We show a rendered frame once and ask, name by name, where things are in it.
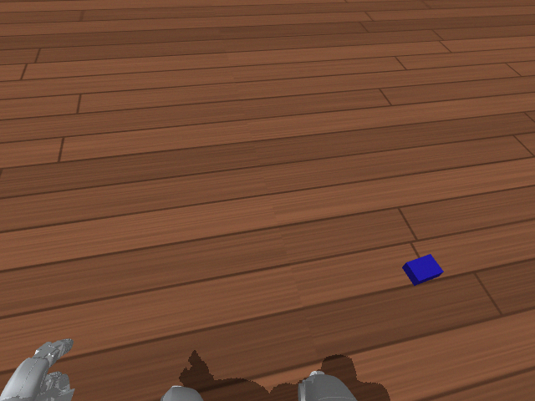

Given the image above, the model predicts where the left robot hand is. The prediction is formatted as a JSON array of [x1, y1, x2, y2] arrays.
[[0, 338, 74, 401]]

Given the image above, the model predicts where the small box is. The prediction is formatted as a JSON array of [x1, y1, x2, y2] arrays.
[[402, 254, 443, 286]]

